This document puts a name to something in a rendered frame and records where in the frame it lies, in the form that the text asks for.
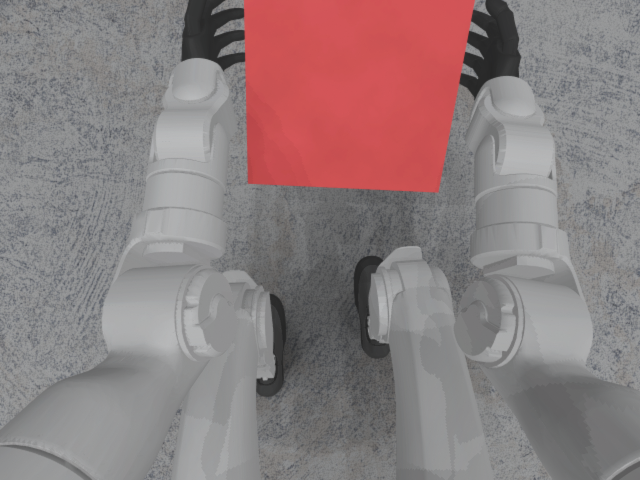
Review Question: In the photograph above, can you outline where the robot shin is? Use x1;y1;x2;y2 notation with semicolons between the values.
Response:
222;270;276;379
367;246;452;344

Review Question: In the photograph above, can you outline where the right robot upper arm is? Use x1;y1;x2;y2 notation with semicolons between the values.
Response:
453;274;640;480

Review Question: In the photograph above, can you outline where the robot left hand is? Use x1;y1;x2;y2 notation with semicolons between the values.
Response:
181;0;245;72

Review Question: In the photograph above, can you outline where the right robot shin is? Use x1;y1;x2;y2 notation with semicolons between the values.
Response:
367;246;452;344

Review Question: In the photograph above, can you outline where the carton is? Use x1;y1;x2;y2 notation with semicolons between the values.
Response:
244;0;475;193

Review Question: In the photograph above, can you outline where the robot right forearm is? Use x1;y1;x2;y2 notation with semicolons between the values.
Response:
465;76;593;340

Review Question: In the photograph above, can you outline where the robot left forearm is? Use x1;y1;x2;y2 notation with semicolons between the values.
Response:
102;58;237;339

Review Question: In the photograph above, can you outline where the left robot shin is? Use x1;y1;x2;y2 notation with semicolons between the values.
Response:
222;270;276;379

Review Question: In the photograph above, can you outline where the robot right hand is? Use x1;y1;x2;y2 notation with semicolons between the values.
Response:
459;0;521;101

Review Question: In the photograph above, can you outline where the left robot upper arm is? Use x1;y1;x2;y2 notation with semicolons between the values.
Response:
0;264;238;480

